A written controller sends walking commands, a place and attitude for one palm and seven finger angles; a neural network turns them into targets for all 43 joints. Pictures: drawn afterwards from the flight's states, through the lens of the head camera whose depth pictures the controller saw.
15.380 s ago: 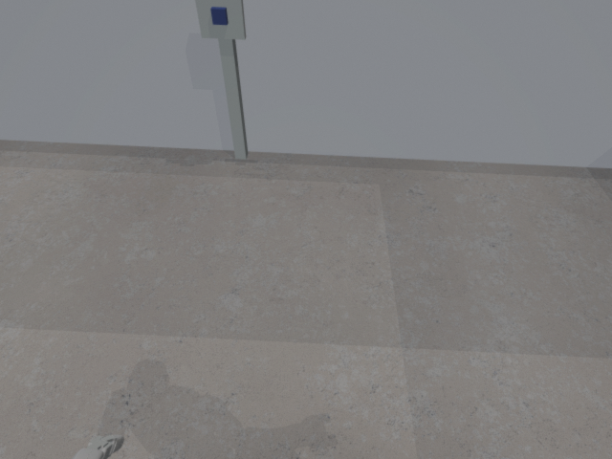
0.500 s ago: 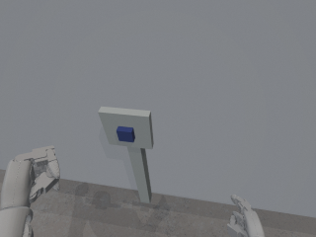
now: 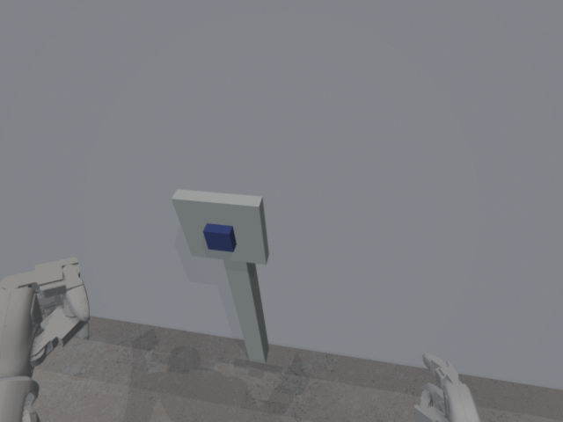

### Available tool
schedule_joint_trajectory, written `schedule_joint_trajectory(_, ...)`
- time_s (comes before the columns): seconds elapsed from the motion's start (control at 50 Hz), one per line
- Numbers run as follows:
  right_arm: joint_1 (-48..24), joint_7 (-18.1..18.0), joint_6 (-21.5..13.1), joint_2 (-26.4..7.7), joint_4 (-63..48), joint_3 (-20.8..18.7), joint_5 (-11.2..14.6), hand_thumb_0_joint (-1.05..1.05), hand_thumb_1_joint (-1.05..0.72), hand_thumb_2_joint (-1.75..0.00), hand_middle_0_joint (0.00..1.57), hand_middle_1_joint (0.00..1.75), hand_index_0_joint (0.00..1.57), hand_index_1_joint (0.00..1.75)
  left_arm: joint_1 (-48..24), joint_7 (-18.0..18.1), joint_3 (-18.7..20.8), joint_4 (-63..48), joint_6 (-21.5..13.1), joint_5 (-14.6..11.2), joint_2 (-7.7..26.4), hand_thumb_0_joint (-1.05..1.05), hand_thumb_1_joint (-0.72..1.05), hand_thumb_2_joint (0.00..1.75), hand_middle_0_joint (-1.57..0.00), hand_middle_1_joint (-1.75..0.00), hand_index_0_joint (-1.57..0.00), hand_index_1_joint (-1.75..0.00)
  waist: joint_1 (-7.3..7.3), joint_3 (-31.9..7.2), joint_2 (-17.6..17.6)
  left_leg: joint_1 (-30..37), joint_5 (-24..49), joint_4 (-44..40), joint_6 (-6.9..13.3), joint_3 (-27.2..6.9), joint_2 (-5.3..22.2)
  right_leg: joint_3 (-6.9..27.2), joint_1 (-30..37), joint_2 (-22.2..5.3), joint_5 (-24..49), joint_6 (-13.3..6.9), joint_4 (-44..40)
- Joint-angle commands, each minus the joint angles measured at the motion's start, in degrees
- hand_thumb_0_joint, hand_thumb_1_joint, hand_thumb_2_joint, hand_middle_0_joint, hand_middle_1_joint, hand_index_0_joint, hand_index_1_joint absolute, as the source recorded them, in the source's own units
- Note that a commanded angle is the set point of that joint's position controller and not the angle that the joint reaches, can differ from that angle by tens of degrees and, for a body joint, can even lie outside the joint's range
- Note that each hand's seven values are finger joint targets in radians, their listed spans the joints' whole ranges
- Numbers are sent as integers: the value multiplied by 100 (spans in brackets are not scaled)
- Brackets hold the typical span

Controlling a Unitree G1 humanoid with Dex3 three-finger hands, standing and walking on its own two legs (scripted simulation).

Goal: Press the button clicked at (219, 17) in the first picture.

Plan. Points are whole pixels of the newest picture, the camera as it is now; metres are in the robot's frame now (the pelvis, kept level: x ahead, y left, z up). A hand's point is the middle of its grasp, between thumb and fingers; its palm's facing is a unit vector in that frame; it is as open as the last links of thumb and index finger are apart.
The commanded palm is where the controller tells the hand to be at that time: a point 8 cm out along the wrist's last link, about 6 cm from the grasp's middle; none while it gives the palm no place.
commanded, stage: step back with the hand held close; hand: left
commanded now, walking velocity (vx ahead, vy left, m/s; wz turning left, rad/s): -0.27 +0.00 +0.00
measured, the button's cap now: (220, 236) +0.48 +0.20 -0.05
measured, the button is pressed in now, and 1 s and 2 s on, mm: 0 0 0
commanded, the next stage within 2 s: stop stepping back and stand still in 1.28 s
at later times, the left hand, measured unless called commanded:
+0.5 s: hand (40, 337) +0.15 +0.26 +0.16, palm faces +0.31 -0.81 -0.50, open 3.1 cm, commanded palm +0.08 +0.31 +0.17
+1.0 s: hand out of the picture +0.06 +0.29 +0.16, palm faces +0.46 -0.79 -0.40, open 3.1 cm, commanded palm -0.01 +0.33 +0.17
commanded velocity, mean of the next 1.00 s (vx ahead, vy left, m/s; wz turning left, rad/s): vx -0.30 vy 0.00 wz -0.03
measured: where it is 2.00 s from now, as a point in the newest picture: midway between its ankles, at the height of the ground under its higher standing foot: outside the picture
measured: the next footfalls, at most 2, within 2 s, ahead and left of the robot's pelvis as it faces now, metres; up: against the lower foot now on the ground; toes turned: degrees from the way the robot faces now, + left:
left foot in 1.00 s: -0.04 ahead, +0.14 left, +0.00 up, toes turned +5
right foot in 1.40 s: -0.27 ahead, -0.08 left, +0.00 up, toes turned -1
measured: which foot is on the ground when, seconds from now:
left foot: down 0.00-0.86, up 0.88-0.98, down 1.00-1.00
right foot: down 0.00-1.00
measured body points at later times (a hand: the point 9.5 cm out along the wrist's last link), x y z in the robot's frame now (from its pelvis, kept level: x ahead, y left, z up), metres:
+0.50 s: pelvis -0.05 +0.03 +0.00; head -0.03 +0.02 +0.45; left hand +0.12 +0.30 +0.19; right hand +0.13 -0.22 -0.08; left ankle +0.00 +0.12 -0.74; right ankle -0.05 -0.09 -0.74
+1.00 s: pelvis -0.11 +0.04 -0.02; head -0.10 +0.06 +0.43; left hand +0.03 +0.33 +0.18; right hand +0.08 -0.19 -0.09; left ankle -0.08 +0.14 -0.75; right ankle -0.05 -0.09 -0.74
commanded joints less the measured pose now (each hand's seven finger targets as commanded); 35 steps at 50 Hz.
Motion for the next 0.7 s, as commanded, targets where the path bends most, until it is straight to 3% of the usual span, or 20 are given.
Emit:
schedule_joint_trajectory(0.0, -657, 2, -127, -607, -1176, -154, 51, 0, -90, -90, 20, 30, 20, 30, -1499, 164, 1590, -1144, -638, 11, 1829, 0, 90, 90, -130, -150, -130, -150, -252, 705, -156, 59, 642, -30, 283, -232, -34, 613, -1460, -397, 1491, 225, -967)
schedule_joint_trajectory(0.02, -723, 19, -28, -567, -1002, -237, 0, 0, -90, -90, 20, 30, 20, 30, -684, 95, 1155, -672, -620, 11, 1240, 0, 90, 90, -130, -150, -130, -150, -237, 455, -588, -62, 616, 198, 294, -272, 2, 614, -1505, -548, 1426, 255, -951)
schedule_joint_trajectory(0.04, -794, 45, 50, -596, -1004, -255, -10, 0, -90, -90, 20, 30, 20, 30, -365, 57, 887, -568, -577, 28, 1032, 0, 90, 90, -130, -150, -130, -150, -249, 397, -780, 8, 662, 259, 311, -236, 0, 627, -1589, -586, 1463, 313, -961)
schedule_joint_trajectory(0.08, -760, 76, 173, -639, -1084, -296, -1, 0, -90, -90, 20, 30, 20, 30, -87, 21, 742, -659, -604, 33, 888, 0, 90, 90, -130, -150, -130, -150, -283, 118, -674, 29, 880, 239, 311, -214, 37, 499, -1481, -594, 1608, 374, -779)
schedule_joint_trajectory(0.12, -774, 77, 264, -659, -1148, -317, 2, 0, -90, -90, 20, 30, 20, 30, 202, 27, 784, -892, -642, 27, 917, 0, 90, 90, -130, -150, -130, -150, -278, -311, -303, 98, 1286, 103, 313, -209, 96, 398, -1235, -547, 1898, 391, -488)
schedule_joint_trajectory(0.2, -823, 37, 414, -674, -1307, -370, 23, 0, -90, -90, 20, 30, 20, 30, 413, 111, 1164, -1614, -690, -2, 1358, 0, 90, 90, -130, -150, -130, -150, -249, -992, -181, 159, 2118, 140, 324, -255, 175, 333, -885, -461, 2451, 356, -53)
schedule_joint_trajectory(0.26, -767, 15, 475, -630, -1405, -383, 51, 0, -90, -90, 20, 30, 20, 30, 572, 177, 1316, -1846, -710, -43, 1469, 0, 90, 90, -130, -150, -130, -150, -259, -1194, -282, 31, 2502, 217, 305, -324, 236, 327, -745, -416, 2730, 300, 200)
schedule_joint_trajectory(0.32, -744, -12, 494, -639, -1398, -405, 63, 0, -90, -90, 20, 30, 20, 30, 716, 215, 1319, -1781, -703, -74, 1428, 0, 90, 90, -130, -150, -130, -150, -278, -1112, -96, -110, 2448, 182, 296, -387, 301, 329, -869, -385, 2491, 282, 288)
schedule_joint_trajectory(0.42, -698, -5, 461, -695, -1350, -439, 63, 0, -90, -90, 20, 30, 20, 30, 764, 240, 1204, -1470, -713, -70, 1254, 0, 90, 90, -130, -150, -130, -150, -324, -768, -111, -602, 1641, -84, 305, -539, 409, 346, -1020, -297, 1692, 270, 268)
schedule_joint_trajectory(0.54, -739, 0, 338, -738, -1397, -405, 56, 0, -90, -90, 20, 30, 20, 30, 581, 278, 1084, -1553, -835, 25, 1205, 0, 90, 90, -130, -150, -130, -150, -358, -327, -87, -1702, -845, -602, 402, -832, 484, 510, -949, -230, 303, 212, 215)
schedule_joint_trajectory(0.6, -772, -26, 245, -804, -1420, -402, 4, 0, -90, -90, 20, 30, 20, 30, 407, 308, 1208, -1815, -932, 116, 1331, 0, 90, 90, -130, -150, -130, -150, -341, -240, 201, -2336, -1711, -884, 480, -1033, 592, 492, -653, -89, -196, 223, 417)
schedule_joint_trajectory(0.68, -703, -27, 96, -775, -1426, -410, -23, 0, -90, -90, 20, 30, 20, 30, 398, 324, 1287, -1971, -1033, 205, 1282, 0, 90, 90, -130, -150, -130, -150, -301, -355, 607, -3093, -2467, -1250, 579, -1284, 800, 380, -32, 156, -94, 204, 1142)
